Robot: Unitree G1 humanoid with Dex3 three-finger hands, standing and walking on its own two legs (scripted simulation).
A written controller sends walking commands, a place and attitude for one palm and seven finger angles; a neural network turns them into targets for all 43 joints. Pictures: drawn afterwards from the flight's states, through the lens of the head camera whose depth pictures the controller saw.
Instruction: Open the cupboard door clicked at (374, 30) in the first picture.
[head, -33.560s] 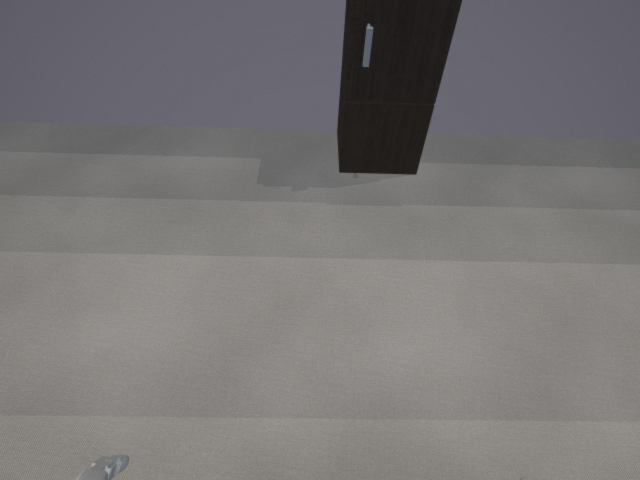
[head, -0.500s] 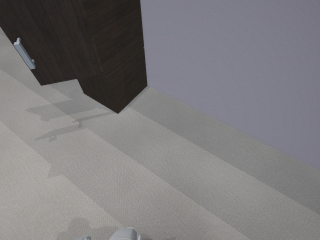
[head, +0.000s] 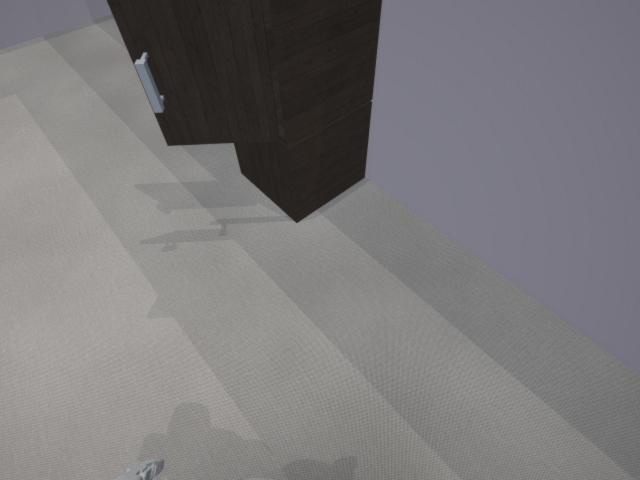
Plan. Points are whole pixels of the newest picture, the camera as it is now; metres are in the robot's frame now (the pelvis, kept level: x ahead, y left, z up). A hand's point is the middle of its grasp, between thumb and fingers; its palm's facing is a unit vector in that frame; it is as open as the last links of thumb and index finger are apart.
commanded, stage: turn to face it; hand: left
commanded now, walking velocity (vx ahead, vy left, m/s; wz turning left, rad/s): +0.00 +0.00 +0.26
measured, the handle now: (152, 82) +1.04 +0.53 -0.10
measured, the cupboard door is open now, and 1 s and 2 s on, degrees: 51 51 51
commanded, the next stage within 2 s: take the last steps up to it in 0.04 s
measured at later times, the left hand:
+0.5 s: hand out of the picture -0.03 +0.23 -0.18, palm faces +0.26 -0.95 -0.20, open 7.4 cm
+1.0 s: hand (181, 363) +0.29 +0.25 -0.15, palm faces +0.20 -0.96 -0.19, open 7.4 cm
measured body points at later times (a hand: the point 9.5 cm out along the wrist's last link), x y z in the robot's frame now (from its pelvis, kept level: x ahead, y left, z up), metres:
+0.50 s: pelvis +0.04 +0.04 +0.00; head +0.06 +0.07 +0.45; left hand -0.04 +0.28 -0.16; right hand +0.19 -0.19 -0.13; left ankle +0.02 +0.12 -0.73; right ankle -0.01 -0.10 -0.69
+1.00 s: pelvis +0.20 +0.06 +0.00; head +0.23 +0.05 +0.45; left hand +0.28 +0.30 -0.13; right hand +0.15 -0.17 -0.16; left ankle +0.06 +0.14 -0.65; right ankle +0.25 -0.01 -0.73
